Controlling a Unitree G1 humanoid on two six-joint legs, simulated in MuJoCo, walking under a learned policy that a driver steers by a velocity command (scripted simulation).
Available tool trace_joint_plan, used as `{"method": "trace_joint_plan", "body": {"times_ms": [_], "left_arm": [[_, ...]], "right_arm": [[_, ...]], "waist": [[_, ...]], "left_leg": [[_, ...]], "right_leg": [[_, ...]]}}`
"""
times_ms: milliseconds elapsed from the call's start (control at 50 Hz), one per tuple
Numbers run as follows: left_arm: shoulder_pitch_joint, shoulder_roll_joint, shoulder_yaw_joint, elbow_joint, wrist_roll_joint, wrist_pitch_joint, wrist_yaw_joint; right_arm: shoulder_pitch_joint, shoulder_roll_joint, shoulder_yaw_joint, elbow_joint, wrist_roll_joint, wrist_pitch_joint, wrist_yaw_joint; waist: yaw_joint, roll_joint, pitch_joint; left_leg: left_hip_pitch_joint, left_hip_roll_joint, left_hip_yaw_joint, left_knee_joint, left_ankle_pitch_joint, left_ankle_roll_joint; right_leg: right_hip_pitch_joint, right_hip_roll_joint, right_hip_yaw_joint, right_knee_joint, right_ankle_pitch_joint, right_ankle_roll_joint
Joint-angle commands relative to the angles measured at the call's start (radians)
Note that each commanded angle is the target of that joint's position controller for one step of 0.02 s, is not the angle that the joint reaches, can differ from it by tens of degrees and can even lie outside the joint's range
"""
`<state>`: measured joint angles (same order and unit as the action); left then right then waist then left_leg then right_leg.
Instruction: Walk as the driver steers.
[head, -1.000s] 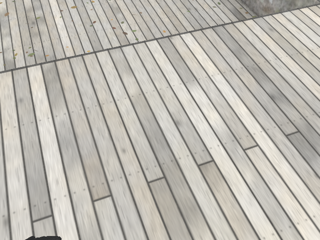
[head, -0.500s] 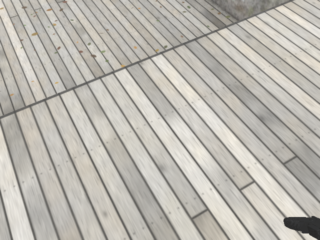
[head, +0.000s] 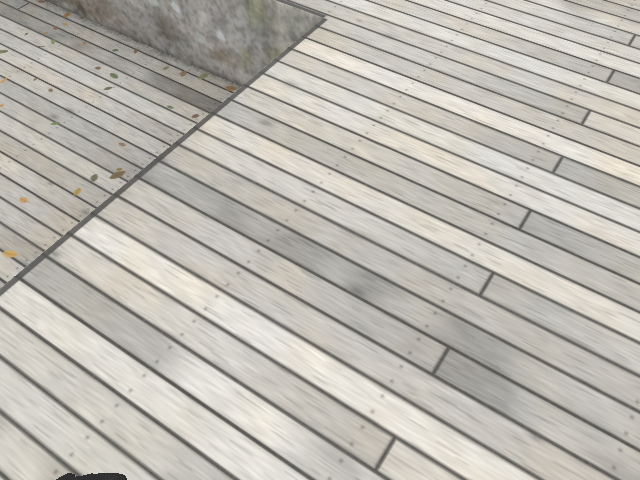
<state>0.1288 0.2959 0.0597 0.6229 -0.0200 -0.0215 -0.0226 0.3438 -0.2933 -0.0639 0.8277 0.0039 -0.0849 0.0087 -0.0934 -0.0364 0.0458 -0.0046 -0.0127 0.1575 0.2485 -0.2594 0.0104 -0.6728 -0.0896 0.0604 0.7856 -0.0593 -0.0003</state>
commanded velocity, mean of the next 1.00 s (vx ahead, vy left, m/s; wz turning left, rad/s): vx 0.50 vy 0.00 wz -0.33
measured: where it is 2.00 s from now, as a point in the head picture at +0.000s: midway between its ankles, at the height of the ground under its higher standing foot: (421, 286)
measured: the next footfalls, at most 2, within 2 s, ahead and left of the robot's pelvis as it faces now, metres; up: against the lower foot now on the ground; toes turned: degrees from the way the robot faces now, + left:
right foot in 0.14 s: +0.25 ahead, -0.14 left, +0.00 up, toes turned -3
left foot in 0.64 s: +0.57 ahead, +0.07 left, +0.00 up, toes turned -9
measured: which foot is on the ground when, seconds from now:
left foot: down 0.00-0.16, up 0.18-0.62, down 0.64-1.00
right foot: up 0.00-0.12, down 0.14-0.66, up 0.68-1.00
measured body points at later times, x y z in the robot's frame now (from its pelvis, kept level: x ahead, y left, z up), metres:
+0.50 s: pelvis +0.28 -0.06 +0.00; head +0.30 -0.07 +0.45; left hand +0.33 +0.22 -0.11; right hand +0.46 -0.32 -0.09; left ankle +0.48 +0.11 -0.68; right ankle +0.21 -0.14 -0.74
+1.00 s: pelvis +0.55 -0.05 +0.00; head +0.57 -0.07 +0.45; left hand +0.80 +0.15 -0.09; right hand +0.49 -0.33 -0.13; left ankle +0.53 +0.08 -0.74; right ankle +0.64 -0.25 -0.68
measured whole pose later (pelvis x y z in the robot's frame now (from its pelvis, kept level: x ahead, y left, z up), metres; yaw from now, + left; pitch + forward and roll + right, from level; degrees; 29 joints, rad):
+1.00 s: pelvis +0.55 -0.05 +0.00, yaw -20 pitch +1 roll +3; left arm 0.16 0.30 0.07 0.70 -0.02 -0.01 -0.01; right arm 0.29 -0.29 -0.07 0.88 -0.01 -0.09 0.00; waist -0.07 -0.03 0.04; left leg -0.02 0.00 0.20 0.24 -0.22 0.01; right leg -0.67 -0.12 0.04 0.82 -0.07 -0.01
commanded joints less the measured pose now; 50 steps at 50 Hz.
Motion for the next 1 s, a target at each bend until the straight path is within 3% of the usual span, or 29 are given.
{"method": "trace_joint_plan", "body": {"times_ms": [20, 80, 100, 120, 140, 160, 180, 200, 220, 240, 260, 300, 340, 420, 460, 520, 600, 620, 640, 660, 680, 700, 720, 740, 760, 800, 860, 940, 1000], "left_arm": [[-0.118, 0.018, -0.008, -0.098, -0.002, -0.025, -0.019], [-0.132, 0.051, 0.003, -0.115, 0.003, -0.028, -0.027], [-0.082, 0.075, 0.016, -0.105, 0.009, -0.028, -0.026], [0.050, 0.109, 0.038, -0.067, 0.011, -0.026, -0.022], [0.206, 0.168, 0.066, -0.019, 0.010, -0.020, -0.009], [0.324, 0.282, 0.090, -0.002, 0.022, -0.015, 0.007], [0.325, 0.253, 0.074, -0.008, 0.009, -0.019, 0.007], [0.274, 0.189, 0.051, -0.004, 0.012, -0.028, 0.000], [0.222, 0.158, 0.041, 0.001, 0.010, -0.034, -0.001], [0.164, 0.127, 0.031, 0.007, 0.011, -0.039, -0.004], [0.122, 0.095, 0.022, 0.003, 0.018, -0.046, -0.007], [0.091, 0.088, 0.022, 0.008, 0.022, -0.059, -0.006], [0.096, 0.103, 0.026, 0.031, 0.020, -0.073, -0.003], [0.154, 0.119, 0.029, 0.078, 0.015, -0.070, 0.015], [0.192, 0.141, 0.035, 0.101, 0.008, -0.063, 0.023], [0.248, 0.160, 0.041, 0.134, -0.003, -0.054, 0.029], [0.260, 0.168, 0.049, 0.159, -0.003, -0.035, 0.040], [0.249, 0.167, 0.049, 0.159, -0.001, -0.029, 0.041], [0.250, 0.143, 0.039, 0.157, 0.007, -0.026, 0.040], [0.250, 0.087, 0.017, 0.130, 0.025, -0.024, 0.039], [0.402, -0.018, -0.011, 0.110, 0.002, -0.040, 0.035], [0.362, 0.083, 0.009, 0.129, -0.019, -0.047, 0.036], [0.258, 0.147, 0.030, 0.106, -0.031, -0.045, 0.037], [0.207, 0.142, 0.031, 0.094, -0.023, -0.042, 0.042], [0.182, 0.128, 0.033, 0.087, -0.011, -0.038, 0.041], [0.206, 0.088, 0.034, 0.091, -0.014, -0.017, 0.036], [0.163, 0.048, 0.027, 0.062, -0.007, 0.007, 0.035], [0.080, 0.034, 0.019, 0.033, -0.003, 0.001, 0.014], [-0.020, 0.024, 0.012, 0.003, -0.002, -0.004, -0.007]], "right_arm": [[-0.016, -0.178, -0.038, -0.039, 0.019, -0.005, -0.001], [0.004, -0.206, -0.045, -0.009, 0.034, 0.013, -0.002], [-0.001, -0.219, -0.046, -0.004, 0.037, 0.019, -0.005], [-0.013, -0.217, -0.042, 0.000, 0.039, 0.025, -0.009], [-0.005, -0.185, -0.027, -0.006, 0.026, 0.023, -0.015], [0.049, -0.085, 0.011, -0.059, -0.008, 0.009, -0.009], [0.062, -0.077, 0.019, -0.042, -0.001, -0.013, -0.002], [-0.023, -0.160, -0.007, -0.066, 0.036, -0.025, 0.007], [-0.088, -0.152, -0.003, -0.087, 0.047, -0.031, 0.007], [-0.107, -0.139, -0.003, -0.084, 0.029, -0.031, 0.001], [-0.093, -0.138, -0.009, -0.076, 0.014, -0.022, -0.001], [-0.043, -0.105, -0.004, -0.056, 0.010, 0.000, 0.003], [-0.065, -0.088, -0.001, -0.061, 0.004, 0.015, -0.001], [-0.220, -0.064, 0.008, -0.109, -0.008, 0.008, 0.001], [-0.300, -0.049, 0.016, -0.131, -0.004, -0.003, 0.010], [-0.383, -0.057, 0.017, -0.157, 0.004, -0.014, 0.025], [-0.354, -0.104, 0.001, -0.159, 0.003, -0.029, 0.035], [-0.295, -0.120, -0.008, -0.144, 0.003, -0.033, 0.032], [-0.172, -0.158, -0.028, -0.112, 0.000, -0.035, 0.024], [-0.008, -0.220, -0.045, -0.094, -0.015, -0.036, 0.015], [0.052, -0.287, -0.064, -0.068, -0.018, -0.022, 0.016], [0.048, -0.185, -0.039, -0.079, -0.006, -0.019, 0.018], [-0.013, -0.131, -0.024, -0.085, -0.004, -0.017, 0.012], [-0.077, -0.111, -0.017, -0.089, -0.009, -0.015, 0.010], [-0.118, -0.084, -0.011, -0.083, -0.014, -0.014, 0.009], [-0.157, -0.067, -0.009, -0.075, -0.020, -0.023, 0.006], [-0.160, -0.098, -0.024, -0.052, -0.013, -0.035, 0.002], [-0.153, -0.136, -0.037, -0.035, -0.012, -0.027, -0.007], [-0.124, -0.159, -0.045, -0.023, -0.003, -0.013, -0.013]], "waist": [[0.008, 0.086, 0.041], [0.040, 0.112, 0.031], [0.080, 0.130, -0.013], [0.161, 0.125, -0.093], [0.230, 0.107, -0.188], [0.222, -0.105, -0.340], [0.207, -0.164, -0.477], [0.216, -0.096, -0.344], [0.192, -0.079, -0.214], [0.155, -0.030, -0.138], [0.119, -0.045, -0.105], [0.078, -0.055, -0.096], [0.067, -0.031, -0.062], [0.112, -0.009, -0.004], [0.139, -0.008, 0.013], [0.164, -0.008, 0.030], [0.125, -0.045, 0.007], [0.088, -0.054, -0.024], [0.030, -0.040, -0.110], [-0.034, 0.046, -0.275], [0.032, 0.351, -0.421], [-0.004, 0.281, -0.388], [-0.011, 0.203, -0.239], [0.014, 0.140, -0.162], [0.037, 0.134, -0.101], [0.079, 0.167, -0.067], [0.090, 0.127, -0.022], [0.073, 0.103, -0.005], [0.037, 0.088, 0.021]], "left_leg": [[-0.023, 0.271, -0.112, -0.107, 0.316, 0.165], [0.068, 0.307, -0.101, -0.031, 0.529, 0.147], [0.079, 0.300, -0.080, 0.050, 0.704, 0.133], [0.042, 0.271, -0.035, 0.207, 0.830, 0.107], [-0.107, 0.227, -0.006, 0.417, 0.745, 0.069], [-0.511, 0.108, 0.010, 0.817, 0.239, 0.001], [-0.648, 0.006, -0.173, 1.026, -0.322, -0.014], [-0.746, 0.063, -0.234, 1.082, -0.285, -0.003], [-0.763, 0.105, -0.210, 1.043, -0.206, 0.010], [-0.735, 0.138, -0.201, 0.973, -0.130, 0.007], [-0.674, 0.164, -0.210, 0.921, -0.072, 0.003], [-0.596, 0.171, -0.209, 0.887, -0.008, -0.016], [-0.615, 0.172, -0.206, 0.822, 0.051, -0.037], [-0.656, 0.151, -0.199, 0.556, 0.266, -0.055], [-0.618, 0.117, -0.187, 0.419, 0.351, -0.056], [-0.589, 0.085, -0.197, 0.314, 0.370, -0.050], [-0.502, 0.063, -0.213, 0.240, 0.252, -0.009], [-0.407, 0.045, -0.189, 0.218, 0.219, 0.008], [-0.216, 0.044, -0.177, 0.210, 0.220, 0.038], [0.074, 0.202, -0.326, 0.260, 0.222, 0.096], [0.411, 0.435, -0.772, 0.159, -0.020, 0.246], [0.372, 0.425, -0.877, 0.062, -0.215, 0.232], [0.249, 0.396, -0.716, 0.042, -0.225, 0.187], [0.122, 0.361, -0.600, 0.024, -0.118, 0.166], [0.016, 0.328, -0.507, -0.003, -0.022, 0.164], [-0.100, 0.290, -0.378, -0.059, 0.076, 0.157], [-0.141, 0.303, -0.267, -0.113, 0.180, 0.183], [-0.107, 0.280, -0.116, -0.131, 0.265, 0.170], [-0.078, 0.277, -0.035, -0.130, 0.279, 0.152]], "right_leg": [[0.044, 0.020, -0.046, -0.130, 0.038, -0.020], [0.102, 0.054, -0.079, -0.207, -0.079, -0.065], [0.199, 0.085, -0.104, -0.232, -0.103, -0.086], [0.399, 0.120, -0.132, -0.287, -0.052, -0.115], [0.668, 0.104, -0.086, -0.268, -0.016, -0.142], [1.068, -0.168, 0.348, -0.266, -0.091, -0.276], [1.114, -0.302, 0.699, -0.426, -0.154, -0.366], [1.016, -0.270, 0.571, -0.452, -0.173, -0.321], [0.870, -0.221, 0.416, -0.464, -0.118, -0.287], [0.737, -0.176, 0.318, -0.491, -0.049, -0.261], [0.640, -0.141, 0.254, -0.524, 0.013, -0.246], [0.543, -0.123, 0.205, -0.590, 0.056, -0.259], [0.504, -0.118, 0.149, -0.630, 0.106, -0.268], [0.509, -0.077, 0.075, -0.649, 0.125, -0.238], [0.509, -0.066, 0.065, -0.647, 0.079, -0.222], [0.553, -0.095, 0.104, -0.611, 0.032, -0.217], [0.643, -0.136, 0.178, -0.500, 0.088, -0.181], [0.639, -0.119, 0.175, -0.432, 0.169, -0.166], [0.599, -0.060, 0.142, -0.283, 0.237, -0.137], [0.438, 0.015, 0.096, 0.003, 0.059, -0.099], [0.061, 0.159, 0.013, 0.355, -0.480, -0.029], [-0.043, 0.114, 0.110, 0.485, -0.521, -0.026], [-0.096, 0.071, 0.095, 0.512, -0.436, -0.029], [-0.071, 0.028, 0.064, 0.493, -0.359, -0.026], [-0.043, 0.000, 0.062, 0.446, -0.306, -0.023], [0.048, -0.035, 0.056, 0.394, -0.257, -0.020], [0.015, -0.053, 0.045, 0.309, -0.205, -0.007], [0.010, -0.050, 0.013, 0.099, -0.006, -0.002], [0.047, -0.032, -0.047, -0.044, 0.068, -0.013]]}}
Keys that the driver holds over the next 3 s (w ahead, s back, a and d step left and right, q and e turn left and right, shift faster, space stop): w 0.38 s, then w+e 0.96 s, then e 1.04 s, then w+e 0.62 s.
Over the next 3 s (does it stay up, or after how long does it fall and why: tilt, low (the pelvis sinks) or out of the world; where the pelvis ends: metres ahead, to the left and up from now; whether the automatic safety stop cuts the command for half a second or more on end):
stays up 0.86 -0.49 -0.03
